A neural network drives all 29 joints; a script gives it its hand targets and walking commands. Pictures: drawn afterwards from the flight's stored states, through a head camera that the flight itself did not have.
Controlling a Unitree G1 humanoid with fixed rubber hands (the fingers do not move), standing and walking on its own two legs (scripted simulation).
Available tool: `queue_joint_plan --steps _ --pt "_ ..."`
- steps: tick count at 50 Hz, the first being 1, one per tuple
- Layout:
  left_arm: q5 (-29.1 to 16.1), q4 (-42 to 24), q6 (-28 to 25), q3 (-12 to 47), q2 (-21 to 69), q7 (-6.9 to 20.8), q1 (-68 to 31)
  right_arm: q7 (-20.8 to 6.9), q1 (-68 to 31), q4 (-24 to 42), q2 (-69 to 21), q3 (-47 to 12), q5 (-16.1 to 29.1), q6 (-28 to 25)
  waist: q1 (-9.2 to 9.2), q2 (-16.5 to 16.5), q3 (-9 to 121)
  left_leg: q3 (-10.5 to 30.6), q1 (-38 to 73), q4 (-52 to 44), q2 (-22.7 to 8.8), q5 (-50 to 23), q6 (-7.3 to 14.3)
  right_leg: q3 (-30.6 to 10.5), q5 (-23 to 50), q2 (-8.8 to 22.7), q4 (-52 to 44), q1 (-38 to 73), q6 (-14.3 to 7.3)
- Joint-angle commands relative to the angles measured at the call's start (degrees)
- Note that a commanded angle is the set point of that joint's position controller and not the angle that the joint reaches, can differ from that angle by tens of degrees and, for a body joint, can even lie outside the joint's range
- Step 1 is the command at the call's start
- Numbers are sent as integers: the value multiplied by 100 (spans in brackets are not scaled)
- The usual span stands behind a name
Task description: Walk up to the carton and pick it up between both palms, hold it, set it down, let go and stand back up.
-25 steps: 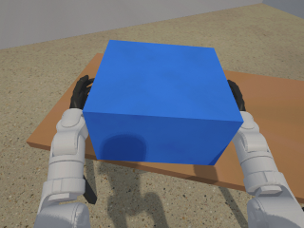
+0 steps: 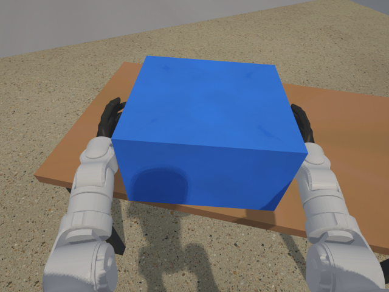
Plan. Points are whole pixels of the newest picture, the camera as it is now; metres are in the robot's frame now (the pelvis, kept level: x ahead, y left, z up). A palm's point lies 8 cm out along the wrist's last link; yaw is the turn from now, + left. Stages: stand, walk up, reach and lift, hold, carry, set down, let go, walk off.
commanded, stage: set down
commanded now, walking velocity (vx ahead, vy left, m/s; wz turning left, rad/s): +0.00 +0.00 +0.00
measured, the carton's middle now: (206, 128) +0.44 -0.02 +0.10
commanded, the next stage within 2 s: none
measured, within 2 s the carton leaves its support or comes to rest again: rests again in 1.18 s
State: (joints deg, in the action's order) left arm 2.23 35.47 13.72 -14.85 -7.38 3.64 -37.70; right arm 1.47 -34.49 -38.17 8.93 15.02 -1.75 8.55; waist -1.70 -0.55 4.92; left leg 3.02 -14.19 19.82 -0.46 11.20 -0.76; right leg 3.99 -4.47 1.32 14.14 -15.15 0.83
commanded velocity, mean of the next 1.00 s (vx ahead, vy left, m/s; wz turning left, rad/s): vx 0.00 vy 0.00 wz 0.00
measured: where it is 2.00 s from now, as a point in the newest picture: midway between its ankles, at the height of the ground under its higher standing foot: outside the picture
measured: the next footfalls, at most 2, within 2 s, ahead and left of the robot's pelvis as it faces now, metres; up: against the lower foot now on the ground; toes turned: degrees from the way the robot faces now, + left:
none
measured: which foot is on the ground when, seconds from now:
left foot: down 0.00-1.00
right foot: down 0.00-1.00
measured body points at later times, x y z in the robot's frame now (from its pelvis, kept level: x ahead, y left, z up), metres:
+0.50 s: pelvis +0.01 +0.00 +0.00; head +0.04 +0.01 +0.45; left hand +0.42 +0.17 +0.09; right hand +0.40 -0.23 +0.08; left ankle -0.02 +0.12 -0.75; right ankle +0.02 -0.13 -0.75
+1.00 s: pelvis +0.01 +0.00 +0.00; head +0.05 +0.01 +0.45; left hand +0.42 +0.18 +0.07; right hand +0.40 -0.22 +0.06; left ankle -0.02 +0.12 -0.75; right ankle +0.02 -0.13 -0.75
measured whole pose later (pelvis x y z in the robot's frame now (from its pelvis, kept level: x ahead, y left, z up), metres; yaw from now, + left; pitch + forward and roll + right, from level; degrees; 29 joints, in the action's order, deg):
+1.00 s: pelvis +0.01 +0.00 +0.00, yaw +0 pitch +9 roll -1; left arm 0.1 43.3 1.1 -10.7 -7.5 2.4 -34.4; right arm 1.3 -29.3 -40.3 8.5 15.4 -0.7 -0.6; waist -0.5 0.0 6.0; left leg 3.2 -18.5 21.6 -0.7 12.4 -0.9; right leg 4.1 -5.5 1.1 15.5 -19.2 0.8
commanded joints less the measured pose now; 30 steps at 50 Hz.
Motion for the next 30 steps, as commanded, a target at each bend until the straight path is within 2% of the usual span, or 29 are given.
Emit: queue_joint_plan --steps 1,5,20,30 --pt "-241 -1054 -383 2036 3042 506 -4121 -958 -5029 2005 -2858 -2012 162 -951 -67 137 3599 -373 357 -133 230 -2058 -324 62 1744 -281 437 2468 20" --pt "-211 -897 -523 1998 3067 509 -4027 -985 -4936 1947 -2895 -2029 106 -1039 3 64 3618 -389 325 -107 218 -2130 -309 64 1883 -263 483 2508 46" --pt "-206 -893 -869 2050 3016 482 -3859 -1020 -4558 2063 -2947 -2204 161 -1232 81 45 3910 -342 167 8 232 -2529 -319 -4 2477 -252 651 2684 64" --pt "-228 -881 -1048 2119 2974 485 -3638 -996 -4158 2022 -2836 -2188 77 -1356 29 43 3910 -314 240 57 225 -2735 -365 25 2570 -272 629 2575 67"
